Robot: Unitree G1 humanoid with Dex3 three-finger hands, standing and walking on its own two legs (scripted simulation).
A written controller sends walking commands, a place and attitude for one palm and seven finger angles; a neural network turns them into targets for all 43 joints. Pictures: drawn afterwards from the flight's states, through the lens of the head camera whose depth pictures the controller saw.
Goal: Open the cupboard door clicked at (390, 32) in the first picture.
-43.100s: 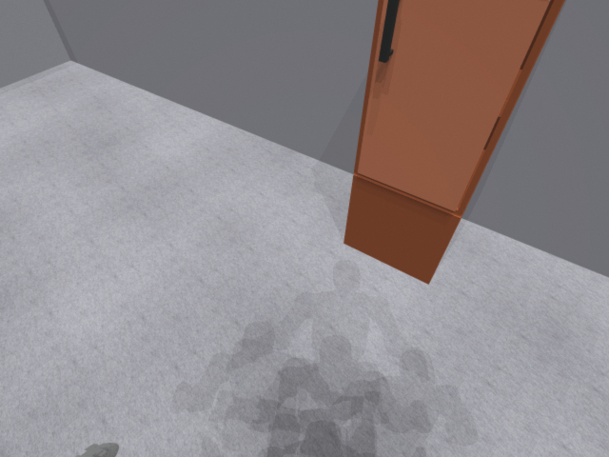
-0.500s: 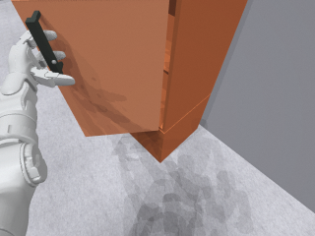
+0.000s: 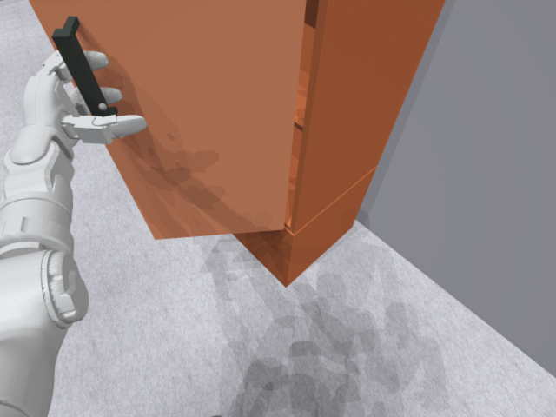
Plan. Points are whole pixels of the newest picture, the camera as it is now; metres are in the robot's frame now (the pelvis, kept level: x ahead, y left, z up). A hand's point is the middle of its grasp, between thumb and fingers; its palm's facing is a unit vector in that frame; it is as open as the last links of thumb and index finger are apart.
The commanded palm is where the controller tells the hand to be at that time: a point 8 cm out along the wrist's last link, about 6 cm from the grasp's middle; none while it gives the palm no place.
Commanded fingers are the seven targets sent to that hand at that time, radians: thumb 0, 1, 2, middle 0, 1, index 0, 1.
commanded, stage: close the thumb around the handle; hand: left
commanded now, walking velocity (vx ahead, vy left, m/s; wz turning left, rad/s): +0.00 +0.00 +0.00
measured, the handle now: (92, 81) +0.56 +0.24 +0.17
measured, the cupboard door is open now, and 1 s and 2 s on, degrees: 53 65 100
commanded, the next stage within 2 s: pull the door open along its arc in 0.44 s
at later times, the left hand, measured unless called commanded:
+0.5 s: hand (102, 107) +0.50 +0.21 +0.17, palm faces +0.08 -1.00 +0.01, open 5.8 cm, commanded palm +0.48 +0.25 +0.16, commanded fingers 0.00 0.90 0.90 -0.40 -1.35 -0.40 -1.35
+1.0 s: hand (105, 141) +0.44 +0.20 +0.17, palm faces +0.02 -1.00 +0.02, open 6.1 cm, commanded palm +0.37 +0.24 +0.16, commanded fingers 0.00 0.90 0.90 -0.40 -1.35 -0.40 -1.35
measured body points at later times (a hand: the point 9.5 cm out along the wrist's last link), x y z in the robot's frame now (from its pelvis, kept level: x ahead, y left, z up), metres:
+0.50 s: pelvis +0.00 +0.00 +0.00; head +0.06 +0.01 +0.45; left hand +0.49 +0.26 +0.17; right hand +0.01 -0.27 -0.12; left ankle +0.02 +0.11 -0.72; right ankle -0.05 -0.11 -0.72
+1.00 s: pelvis +0.01 +0.00 +0.01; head +0.03 -0.01 +0.46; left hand +0.43 +0.25 +0.17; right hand +0.07 -0.27 -0.11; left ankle +0.02 +0.11 -0.72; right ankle -0.05 -0.11 -0.72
